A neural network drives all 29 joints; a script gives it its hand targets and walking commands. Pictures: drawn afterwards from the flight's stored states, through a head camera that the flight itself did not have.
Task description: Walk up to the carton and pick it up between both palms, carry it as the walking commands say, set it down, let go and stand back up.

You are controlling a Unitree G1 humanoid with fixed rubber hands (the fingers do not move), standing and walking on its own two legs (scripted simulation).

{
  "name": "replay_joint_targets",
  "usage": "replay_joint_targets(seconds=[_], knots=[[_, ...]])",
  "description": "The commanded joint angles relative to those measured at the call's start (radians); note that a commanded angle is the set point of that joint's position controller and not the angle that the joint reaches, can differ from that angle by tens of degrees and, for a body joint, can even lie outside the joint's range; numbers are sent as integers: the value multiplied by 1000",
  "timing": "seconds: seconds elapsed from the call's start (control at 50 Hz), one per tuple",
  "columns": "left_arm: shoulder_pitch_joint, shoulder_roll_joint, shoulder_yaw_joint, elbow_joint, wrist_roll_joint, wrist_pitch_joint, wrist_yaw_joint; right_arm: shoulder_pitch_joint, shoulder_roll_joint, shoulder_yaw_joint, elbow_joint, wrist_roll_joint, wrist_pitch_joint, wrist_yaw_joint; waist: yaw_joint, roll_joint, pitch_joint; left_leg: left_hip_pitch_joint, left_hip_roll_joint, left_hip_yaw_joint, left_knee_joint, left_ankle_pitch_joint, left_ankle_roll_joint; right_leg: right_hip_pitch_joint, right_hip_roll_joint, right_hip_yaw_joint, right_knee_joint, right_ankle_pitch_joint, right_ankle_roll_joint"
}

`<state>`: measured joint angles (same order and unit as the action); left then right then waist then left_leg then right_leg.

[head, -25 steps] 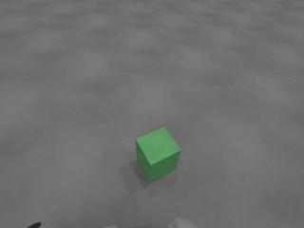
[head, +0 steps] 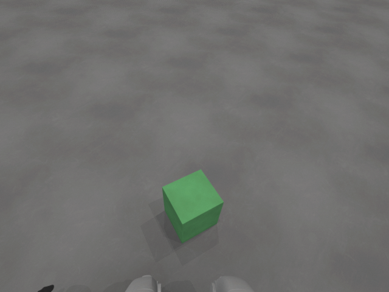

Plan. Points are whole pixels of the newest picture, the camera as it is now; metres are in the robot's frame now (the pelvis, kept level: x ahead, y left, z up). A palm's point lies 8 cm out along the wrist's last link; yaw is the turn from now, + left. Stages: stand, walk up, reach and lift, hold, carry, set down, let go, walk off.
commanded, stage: walk up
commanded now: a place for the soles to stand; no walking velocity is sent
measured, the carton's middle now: (191, 206) +0.57 -0.01 -0.61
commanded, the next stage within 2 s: none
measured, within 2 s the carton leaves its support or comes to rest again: neither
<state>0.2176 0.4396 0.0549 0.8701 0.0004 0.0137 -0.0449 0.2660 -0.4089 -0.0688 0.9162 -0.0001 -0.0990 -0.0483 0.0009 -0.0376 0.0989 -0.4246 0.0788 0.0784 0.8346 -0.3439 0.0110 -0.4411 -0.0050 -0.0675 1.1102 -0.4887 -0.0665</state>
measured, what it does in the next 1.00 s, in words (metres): steps on the spot: right foot, then left foot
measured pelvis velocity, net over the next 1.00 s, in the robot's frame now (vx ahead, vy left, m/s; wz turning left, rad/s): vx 0.03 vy -0.02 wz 0.01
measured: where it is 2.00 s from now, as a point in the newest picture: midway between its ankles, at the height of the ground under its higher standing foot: outside the picture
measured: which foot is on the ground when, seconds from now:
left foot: down 0.00-0.14, up 0.16-0.44, down 0.46-1.00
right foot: up 0.00-0.10, down 0.12-1.00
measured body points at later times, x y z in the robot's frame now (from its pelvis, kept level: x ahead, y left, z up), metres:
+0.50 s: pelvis +0.04 -0.02 +0.00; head +0.07 -0.01 +0.45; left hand +0.12 +0.30 -0.11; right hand +0.12 -0.35 -0.10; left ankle +0.07 +0.13 -0.70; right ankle +0.04 -0.11 -0.70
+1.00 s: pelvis +0.03 -0.02 +0.00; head +0.04 +0.00 +0.45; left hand +0.14 +0.30 -0.11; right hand +0.12 -0.35 -0.10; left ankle +0.07 +0.13 -0.70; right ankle +0.05 -0.12 -0.70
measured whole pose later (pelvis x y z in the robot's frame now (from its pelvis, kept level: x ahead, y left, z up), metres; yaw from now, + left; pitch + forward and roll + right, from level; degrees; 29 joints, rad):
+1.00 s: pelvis +0.03 -0.02 +0.00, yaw +1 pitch -1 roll +0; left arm 0.18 0.42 0.05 0.87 0.00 -0.02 -0.02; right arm 0.21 -0.41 -0.01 0.94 0.00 -0.07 -0.04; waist 0.00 -0.04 0.02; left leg -0.44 0.06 0.02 0.84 -0.38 -0.03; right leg -0.42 -0.03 -0.08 0.86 -0.43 -0.04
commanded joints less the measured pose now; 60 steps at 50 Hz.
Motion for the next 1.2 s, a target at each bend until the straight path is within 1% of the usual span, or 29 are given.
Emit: replay_joint_targets(seconds=[0.0,0.06,0.08,0.1,0.12,0.16,0.3,0.38,0.42,0.46,0.48,0.5,0.56,0.6,0.62,0.64,0.68,0.74,0.78,0.8,0.88,0.92,1.02,1.04,1.06,1.08,1.1,1.14,1.18], knots=[[47,204,92,-69,42,5,-24,-17,-363,-76,-58,-39,2,-21,6,196,34,-130,265,-429,-502,-429,220,-62,-69,88,-56,-61,52],[109,174,92,-22,29,-16,-16,-95,-332,-69,-69,-39,13,-8,66,170,-35,-166,221,-296,-359,-317,179,155,-58,60,-356,8,25],[175,180,96,17,35,-31,-1,-87,-272,-49,-60,-35,24,0,102,33,-64,-175,139,-177,-144,-206,127,262,-34,75,-519,-19,33],[196,249,108,15,64,-40,18,-33,-180,-28,-60,-15,34,1,99,-246,-46,-262,24,-50,177,-84,55,267,-177,386,-760,-157,9],[73,295,97,-43,65,-54,32,-28,-144,-5,-75,3,32,-4,63,-199,-31,-349,-90,-81,221,-173,19,246,-339,635,-808,107,-43],[5,267,84,-44,50,-59,46,-65,-232,-33,-40,4,32,-13,43,-36,-77,-253,-62,-178,243,-177,19,204,-327,511,-756,322,-59],[72,208,75,-43,32,-70,72,-55,-198,-10,-40,-2,40,-3,58,-83,-158,-231,-48,-92,143,-110,20,404,-282,294,-558,856,-39],[17,231,77,-51,30,-61,72,-51,-181,-7,-33,-1,34,-2,42,-143,-156,-109,-45,-23,-11,-137,31,315,-284,260,-515,740,-82],[-55,220,70,-86,11,-52,61,38,-191,-14,-3,-10,12,-6,-23,-83,-199,136,-49,-7,-203,103,47,161,-218,162,-401,681,-62],[-89,140,45,-108,-5,-53,53,90,-302,-38,3,-25,-5,-12,-54,202,-261,330,147,-359,-280,369,155,-84,-91,63,-111,409,29],[-131,149,52,-110,-1,-44,55,65,-329,-37,-15,-20,-5,-12,-53,213,-174,264,285,-550,-330,422,292,-146,-36,59,-79,-35,45],[-111,171,57,-82,9,-31,56,24,-326,-41,-22,-12,-5,-10,-34,203,-141,195,320,-538,-304,417,353,-124,-53,108,-62,-198,49],[12,149,65,-18,18,-46,39,-104,-294,-22,-43,-18,15,-8,56,206,-112,0,181,-359,-230,230,199,87,-56,82,-412,-2,22],[60,228,82,13,44,-65,46,-151,-188,3,-65,1,24,0,73,-43,-117,-166,3,-135,53,232,38,234,-206,334,-648,134,-43],[39,255,88,7,43,-72,50,-119,-175,12,-68,8,24,1,57,-61,-145,-225,-66,-79,79,63,5,328,-308,449,-678,297,-101],[-12,249,71,1,41,-73,50,-129,-198,7,-46,6,27,-5,50,-59,-124,-194,-57,-101,90,-220,24,268,-355,439,-666,414,-148],[-74,215,63,-21,35,-73,48,-55,-205,5,-22,3,23,3,-1,-71,-157,-26,-33,-67,26,-233,20,161,-323,346,-619,383,-162],[-159,164,48,-51,14,-56,44,-3,-237,-9,6,-12,2,12,-40,66,-148,161,20,-156,-191,275,60,11,-160,142,-456,290,-18],[-117,161,51,-46,12,-44,39,-66,-287,-13,-20,-19,1,7,4,167,-181,117,152,-390,-260,162,173,8,-70,81,-339,72,34],[-96,163,52,-26,11,-40,36,-85,-306,-10,-14,-16,2,7,17,172,-194,68,164,-379,-266,111,203,65,-65,94,-355,4,22],[-85,215,62,0,37,-59,34,-137,-212,11,-16,-11,17,12,20,-18,-92,-100,-14,-123,-108,20,41,127,-218,319,-690,-108,-56],[-132,225,58,-14,38,-56,31,-85,-218,4,3,-14,17,11,-14,-61,-92,-12,-45,-54,-81,-41,25,70,-271,324,-703,-87,-101],[-133,160,54,-21,21,-46,31,-89,-243,7,5,-14,-1,15,12,69,-146,56,61,-253,-224,176,90,76,-117,113,-506,88,7],[-178,262,112,-145,83,-25,-5,149,-378,-54,23,-3,-9,-18,-42,-20,-119,58,127,-432,-258,-89,167,-20,-108,135,-326,-235,-10],[-184,226,114,-178,85,-11,-18,202,-428,-71,34,-22,-13,-31,-47,111,-122,113,191,-634,-338,-313,227,-144,-80,161,-210,-338,-2],[-216,195,106,-187,85,-4,-31,187,-442,-83,40,-31,-12,-41,-62,185,-49,133,269,-792,-474,-467,281,-270,-38,119,-67,-240,24],[-236,206,114,-203,82,-3,-37,179,-445,-83,19,-33,-18,-47,-61,138,6,165,304,-888,-493,-406,311,-351,-53,175,-22,-239,41],[-235,200,114,-184,76,-12,-42,157,-424,-84,23,-27,-29,-57,-48,57,1,203,305,-828,-427,-217,311,-355,-80,204,-45,-182,57],[-183,200,116,-161,71,-4,-52,78,-402,-83,-10,-24,-25,-56,-17,109,-13,128,243,-706,-425,-278,266,-271,-79,170,-72,-136,44]])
